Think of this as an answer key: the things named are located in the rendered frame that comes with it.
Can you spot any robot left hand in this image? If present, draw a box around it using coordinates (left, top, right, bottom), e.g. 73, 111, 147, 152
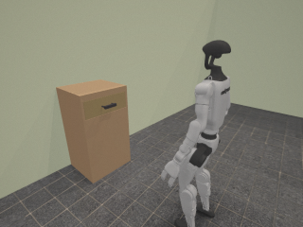
161, 160, 181, 187

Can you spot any cabinet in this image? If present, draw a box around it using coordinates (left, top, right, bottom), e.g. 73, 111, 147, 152
56, 79, 131, 183

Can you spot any right robot upper arm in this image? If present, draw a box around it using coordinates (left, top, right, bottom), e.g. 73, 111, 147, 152
226, 76, 231, 110

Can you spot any handle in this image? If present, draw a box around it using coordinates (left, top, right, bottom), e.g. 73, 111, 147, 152
101, 103, 116, 110

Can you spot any right robot shin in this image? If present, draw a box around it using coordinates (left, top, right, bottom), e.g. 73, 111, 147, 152
195, 170, 211, 211

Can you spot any drawer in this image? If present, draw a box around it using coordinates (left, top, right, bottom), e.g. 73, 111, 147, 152
82, 92, 126, 120

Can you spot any left robot forearm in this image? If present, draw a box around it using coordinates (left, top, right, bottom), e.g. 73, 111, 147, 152
173, 120, 201, 166

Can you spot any robot torso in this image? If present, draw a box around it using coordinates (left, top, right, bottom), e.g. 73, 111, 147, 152
196, 76, 230, 156

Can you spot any left robot upper arm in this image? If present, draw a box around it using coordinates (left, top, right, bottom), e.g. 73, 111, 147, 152
189, 81, 214, 133

